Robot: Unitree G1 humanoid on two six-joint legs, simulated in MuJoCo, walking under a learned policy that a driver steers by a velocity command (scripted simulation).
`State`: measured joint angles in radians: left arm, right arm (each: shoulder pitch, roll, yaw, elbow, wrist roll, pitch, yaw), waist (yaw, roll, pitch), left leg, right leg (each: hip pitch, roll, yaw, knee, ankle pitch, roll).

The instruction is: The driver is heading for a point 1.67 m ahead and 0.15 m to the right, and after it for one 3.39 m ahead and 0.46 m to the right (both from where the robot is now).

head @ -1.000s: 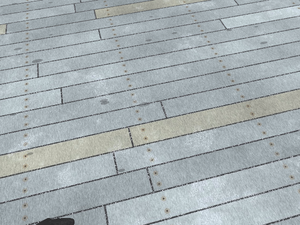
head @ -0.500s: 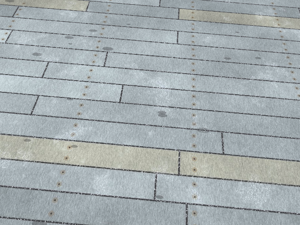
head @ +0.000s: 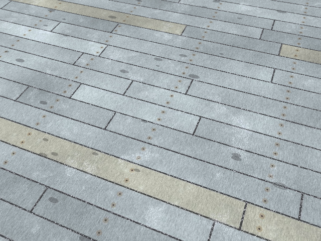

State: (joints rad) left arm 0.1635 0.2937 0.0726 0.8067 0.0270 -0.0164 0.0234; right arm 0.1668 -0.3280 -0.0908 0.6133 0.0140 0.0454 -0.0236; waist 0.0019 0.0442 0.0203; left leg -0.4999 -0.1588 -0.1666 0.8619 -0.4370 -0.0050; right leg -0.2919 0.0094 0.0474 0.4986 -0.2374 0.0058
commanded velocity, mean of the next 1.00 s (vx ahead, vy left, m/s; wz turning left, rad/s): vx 0.29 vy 0.00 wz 0.19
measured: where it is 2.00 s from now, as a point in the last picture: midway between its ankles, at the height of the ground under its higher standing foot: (146, 170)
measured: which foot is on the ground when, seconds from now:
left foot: up 0.00-0.30, down 0.32-0.82, up 0.84-1.00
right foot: down 0.00-0.32, up 0.34-0.78, down 0.80-1.00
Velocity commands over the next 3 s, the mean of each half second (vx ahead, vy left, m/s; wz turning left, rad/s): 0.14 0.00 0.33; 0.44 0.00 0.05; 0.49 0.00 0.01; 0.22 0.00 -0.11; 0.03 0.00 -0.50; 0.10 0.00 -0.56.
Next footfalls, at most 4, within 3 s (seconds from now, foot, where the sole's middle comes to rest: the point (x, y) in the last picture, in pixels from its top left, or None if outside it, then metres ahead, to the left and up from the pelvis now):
0.32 left None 0.01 0.14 -0.77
0.80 right None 0.36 -0.07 -0.77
1.34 left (127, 203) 0.64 0.22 -0.77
1.78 right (168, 149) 0.91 0.03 -0.77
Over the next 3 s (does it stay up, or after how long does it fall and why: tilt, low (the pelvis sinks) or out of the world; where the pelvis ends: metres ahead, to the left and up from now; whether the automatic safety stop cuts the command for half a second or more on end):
stays up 0.81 0.08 0.01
